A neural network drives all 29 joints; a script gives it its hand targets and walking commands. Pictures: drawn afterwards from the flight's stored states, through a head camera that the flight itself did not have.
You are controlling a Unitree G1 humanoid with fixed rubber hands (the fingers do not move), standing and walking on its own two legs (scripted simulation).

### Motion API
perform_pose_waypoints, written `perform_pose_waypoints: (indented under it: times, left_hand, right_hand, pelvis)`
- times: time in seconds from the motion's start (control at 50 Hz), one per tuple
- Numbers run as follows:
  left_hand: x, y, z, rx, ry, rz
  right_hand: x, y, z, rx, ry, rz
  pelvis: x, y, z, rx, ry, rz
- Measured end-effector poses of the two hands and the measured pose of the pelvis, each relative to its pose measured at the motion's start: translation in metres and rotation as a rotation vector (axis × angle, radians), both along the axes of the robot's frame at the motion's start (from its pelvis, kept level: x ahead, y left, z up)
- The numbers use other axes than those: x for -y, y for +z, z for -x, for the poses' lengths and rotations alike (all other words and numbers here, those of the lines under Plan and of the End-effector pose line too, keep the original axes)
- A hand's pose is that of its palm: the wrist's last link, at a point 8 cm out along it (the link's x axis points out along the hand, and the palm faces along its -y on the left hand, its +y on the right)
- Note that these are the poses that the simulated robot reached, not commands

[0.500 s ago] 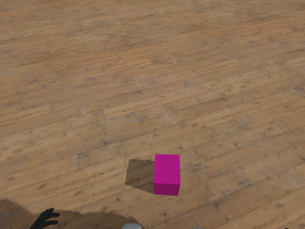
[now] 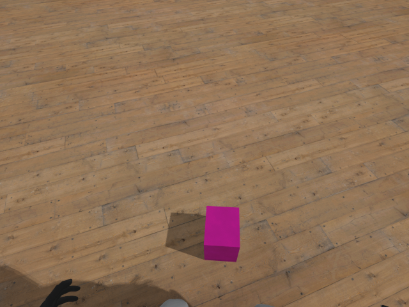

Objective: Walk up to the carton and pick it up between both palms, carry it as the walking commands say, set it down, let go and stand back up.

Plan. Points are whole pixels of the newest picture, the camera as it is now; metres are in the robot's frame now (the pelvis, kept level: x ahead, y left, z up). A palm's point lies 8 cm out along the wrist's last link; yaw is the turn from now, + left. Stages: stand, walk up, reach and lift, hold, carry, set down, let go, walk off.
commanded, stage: walk up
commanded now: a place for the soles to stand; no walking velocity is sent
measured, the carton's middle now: (221, 234) +0.53 -0.02 -0.64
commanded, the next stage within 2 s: none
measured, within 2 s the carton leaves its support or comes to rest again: neither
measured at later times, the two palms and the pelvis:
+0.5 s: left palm out of the picture +0.07 +0.36 -0.07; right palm out of the picture +0.11 -0.29 -0.07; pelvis +0.01 +0.03 +0.01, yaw +2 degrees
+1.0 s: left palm out of the picture +0.08 +0.38 -0.08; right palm out of the picture +0.14 -0.28 -0.07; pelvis +0.04 +0.04 +0.01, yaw +2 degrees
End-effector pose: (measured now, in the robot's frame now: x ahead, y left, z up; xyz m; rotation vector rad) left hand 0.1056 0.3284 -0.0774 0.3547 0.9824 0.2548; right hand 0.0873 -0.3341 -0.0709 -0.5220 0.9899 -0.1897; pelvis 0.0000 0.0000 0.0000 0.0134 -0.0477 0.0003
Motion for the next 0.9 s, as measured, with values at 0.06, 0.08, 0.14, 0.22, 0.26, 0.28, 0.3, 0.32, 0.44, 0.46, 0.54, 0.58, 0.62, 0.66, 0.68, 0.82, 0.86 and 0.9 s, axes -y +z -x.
perform_pose_waypoints:
  times: [0.06, 0.08, 0.14, 0.22, 0.26, 0.28, 0.3, 0.32, 0.44, 0.46, 0.54, 0.58, 0.62, 0.66, 0.68, 0.82, 0.86, 0.9]
  left_hand:
    - [0.001, 0.002, 0.0, 0.006, -0.002, -0.005]
    - [0.0, 0.003, 0.001, 0.007, -0.002, -0.007]
    - [-0.003, 0.003, 0.002, 0.01, -0.001, -0.008]
    - [-0.003, 0.003, 0.006, 0.01, 0.0, -0.008]
    - [-0.002, 0.005, 0.007, 0.014, -0.005, -0.008]
    - [-0.002, 0.005, 0.009, 0.015, -0.006, -0.007]
    - [-0.002, 0.006, 0.011, 0.015, -0.006, -0.007]
    - [-0.003, 0.006, 0.014, 0.011, -0.005, -0.008]
    - [-0.021, 0.008, 0.033, -0.036, 0.026, -0.01]
    - [-0.025, 0.007, 0.034, -0.041, 0.03, -0.008]
    - [-0.041, 0.0, 0.03, -0.054, 0.038, -0.005]
    - [-0.043, 0.001, 0.026, -0.053, 0.039, -0.007]
    - [-0.041, 0.001, 0.024, -0.053, 0.035, -0.004]
    - [-0.037, 0.0, 0.025, -0.061, 0.034, -0.001]
    - [-0.034, 0.0, 0.027, -0.066, 0.034, -0.003]
    - [-0.033, 0.007, 0.047, -0.12, 0.069, -0.036]
    - [-0.037, 0.011, 0.044, -0.123, 0.067, -0.041]
    - [-0.041, 0.009, 0.04, -0.131, 0.065, -0.035]
  right_hand:
    - [0.001, -0.002, 0.001, -0.001, -0.001, -0.004]
    - [0.0, -0.002, 0.001, -0.001, -0.001, -0.006]
    - [-0.003, -0.003, 0.002, 0.002, 0.0, -0.008]
    - [-0.004, -0.003, 0.005, 0.007, 0.001, -0.01]
    - [-0.003, -0.002, 0.006, 0.001, 0.003, -0.022]
    - [-0.003, -0.002, 0.006, -0.006, 0.005, -0.026]
    - [-0.003, -0.002, 0.005, -0.013, 0.007, -0.029]
    - [-0.004, -0.001, 0.004, -0.02, 0.009, -0.03]
    - [-0.024, 0.003, -0.016, -0.026, 0.052, -0.05]
    - [-0.029, 0.003, -0.019, -0.025, 0.059, -0.051]
    - [-0.046, 0.0, -0.025, 0.0, 0.061, -0.052]
    - [-0.047, 0.003, -0.025, 0.009, 0.054, -0.045]
    - [-0.043, 0.007, -0.025, 0.008, 0.049, -0.033]
    - [-0.038, 0.007, -0.024, -0.003, 0.045, -0.031]
    - [-0.036, 0.004, -0.023, -0.012, 0.042, -0.032]
    - [-0.036, -0.009, -0.031, -0.053, 0.031, -0.063]
    - [-0.039, -0.008, -0.035, -0.06, 0.035, -0.067]
    - [-0.044, -0.007, -0.04, -0.063, 0.041, -0.065]
  pelvis:
    - [0.001, 0.0, 0.001, 0.002, 0.0, -0.002]
    - [0.001, 0.0, 0.001, 0.002, 0.0, -0.001]
    - [-0.002, 0.0, 0.003, 0.005, 0.001, 0.001]
    - [-0.002, 0.0, 0.006, 0.009, 0.0, 0.004]
    - [-0.001, 0.001, 0.006, 0.007, -0.002, 0.006]
    - [-0.001, 0.001, 0.005, 0.005, 0.0, 0.005]
    - [-0.001, 0.002, 0.005, 0.003, 0.001, 0.002]
    - [-0.002, 0.004, 0.004, -0.001, 0.003, 0.0]
    - [-0.017, 0.009, -0.006, -0.015, 0.024, -0.003]
    - [-0.021, 0.009, -0.008, -0.017, 0.027, 0.001]
    - [-0.037, 0.003, -0.013, 0.003, 0.031, 0.007]
    - [-0.038, 0.005, -0.014, 0.008, 0.036, 0.005]
    - [-0.036, 0.007, -0.014, 0.005, 0.036, 0.001]
    - [-0.032, 0.007, -0.015, 0.0, 0.036, -0.005]
    - [-0.029, 0.005, -0.015, -0.004, 0.035, -0.009]
    - [-0.026, 0.007, -0.025, 0.001, 0.033, -0.008]
    - [-0.029, 0.009, -0.029, -0.009, 0.034, -0.005]
    - [-0.033, 0.009, -0.034, -0.018, 0.037, -0.001]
